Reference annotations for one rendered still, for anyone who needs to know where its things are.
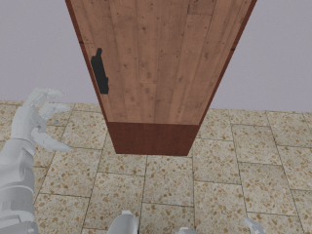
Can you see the left robot forearm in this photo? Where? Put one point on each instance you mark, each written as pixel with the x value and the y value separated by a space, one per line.
pixel 16 182

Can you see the left robot shin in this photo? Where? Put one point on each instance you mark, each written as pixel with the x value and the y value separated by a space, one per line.
pixel 126 212

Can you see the cupboard door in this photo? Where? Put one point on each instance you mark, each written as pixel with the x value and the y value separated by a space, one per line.
pixel 162 58

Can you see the left robot upper arm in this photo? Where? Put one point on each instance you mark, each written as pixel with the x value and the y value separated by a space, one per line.
pixel 25 227

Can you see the robot left thigh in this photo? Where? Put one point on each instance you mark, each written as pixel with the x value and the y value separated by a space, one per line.
pixel 124 224

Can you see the robot left hand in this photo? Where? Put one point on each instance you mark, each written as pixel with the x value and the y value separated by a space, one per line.
pixel 26 119

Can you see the robot right hand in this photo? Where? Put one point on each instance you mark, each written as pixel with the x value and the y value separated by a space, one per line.
pixel 255 227

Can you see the handle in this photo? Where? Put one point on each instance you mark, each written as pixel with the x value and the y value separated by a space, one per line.
pixel 98 69

